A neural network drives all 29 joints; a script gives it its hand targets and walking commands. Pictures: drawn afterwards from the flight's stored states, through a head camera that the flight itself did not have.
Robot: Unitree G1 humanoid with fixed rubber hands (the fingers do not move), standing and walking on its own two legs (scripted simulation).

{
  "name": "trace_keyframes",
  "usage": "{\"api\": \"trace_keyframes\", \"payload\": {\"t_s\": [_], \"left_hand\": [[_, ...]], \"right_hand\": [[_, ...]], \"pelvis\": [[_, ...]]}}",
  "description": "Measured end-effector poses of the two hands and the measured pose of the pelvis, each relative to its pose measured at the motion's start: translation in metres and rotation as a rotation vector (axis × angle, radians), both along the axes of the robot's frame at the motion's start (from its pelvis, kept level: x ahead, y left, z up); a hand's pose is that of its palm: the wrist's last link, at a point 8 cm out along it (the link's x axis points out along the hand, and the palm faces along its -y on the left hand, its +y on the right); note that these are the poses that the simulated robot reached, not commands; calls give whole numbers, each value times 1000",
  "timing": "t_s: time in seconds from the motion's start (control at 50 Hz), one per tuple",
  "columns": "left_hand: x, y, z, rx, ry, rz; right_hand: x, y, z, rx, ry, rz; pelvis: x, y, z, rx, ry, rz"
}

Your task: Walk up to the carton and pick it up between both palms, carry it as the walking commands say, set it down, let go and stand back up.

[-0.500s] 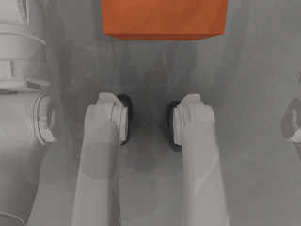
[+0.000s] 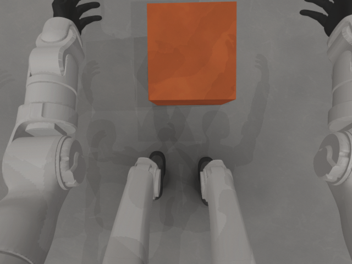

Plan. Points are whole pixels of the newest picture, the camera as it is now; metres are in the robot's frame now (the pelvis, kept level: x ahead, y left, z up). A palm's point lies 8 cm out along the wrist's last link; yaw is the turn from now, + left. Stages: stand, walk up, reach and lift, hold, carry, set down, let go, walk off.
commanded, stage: set down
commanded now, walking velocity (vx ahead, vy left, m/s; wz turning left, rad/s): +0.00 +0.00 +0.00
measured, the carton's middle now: (190, 62) +0.58 -0.03 -0.48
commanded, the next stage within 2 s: let go in 0.28 s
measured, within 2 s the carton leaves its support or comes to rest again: neither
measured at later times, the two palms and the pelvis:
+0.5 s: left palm (64, 51) +0.48 +0.19 -0.05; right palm out of the picture +0.48 -0.27 -0.05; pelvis +0.03 -0.01 +0.08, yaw -1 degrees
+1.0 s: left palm out of the picture +0.31 +0.24 +0.07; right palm out of the picture +0.31 -0.22 +0.07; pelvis +0.07 +0.01 +0.16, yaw +1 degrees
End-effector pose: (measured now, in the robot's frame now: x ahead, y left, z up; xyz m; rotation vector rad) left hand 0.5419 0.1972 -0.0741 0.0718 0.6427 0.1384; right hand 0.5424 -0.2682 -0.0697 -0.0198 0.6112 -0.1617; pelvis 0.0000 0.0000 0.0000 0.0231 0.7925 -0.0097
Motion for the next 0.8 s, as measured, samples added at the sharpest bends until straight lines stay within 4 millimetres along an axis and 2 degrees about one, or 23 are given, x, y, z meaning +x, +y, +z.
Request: {"api": "trace_keyframes", "payload": {"t_s": [0.14, 0.28, 0.36, 0.44, 0.5, 0.62, 0.8], "left_hand": [[-11, -4, 23, -45, -10, 16], [-17, -6, 36, -10, 18, 25], [-26, -9, 29, 4, 68, 1], [-47, -13, 23, 38, 113, -43], [-62, -6, 28, 65, 123, -50], [-83, 19, 69, 105, 88, -57], [-152, 33, 115, 66, 126, -55]], "right_hand": [[-8, 2, 27, -27, 43, 44], [-7, -9, 53, -25, 37, 26], [-18, -13, 45, -37, 77, 36], [-48, -9, 25, -56, 160, 75], [-67, -5, 24, -87, 174, 81], [-90, 4, 61, -170, 145, 119], [-139, 28, 122, -141, 129, 147]], "pelvis": [[9, -5, 37, -1, 6, 0], [13, -10, 60, -16, -13, 5], [17, -11, 68, -16, -25, -2], [27, -10, 76, -13, -30, -6], [34, -9, 82, -13, -45, -10], [49, -6, 99, -11, -105, 3], [72, 4, 129, -29, -284, 16]]}}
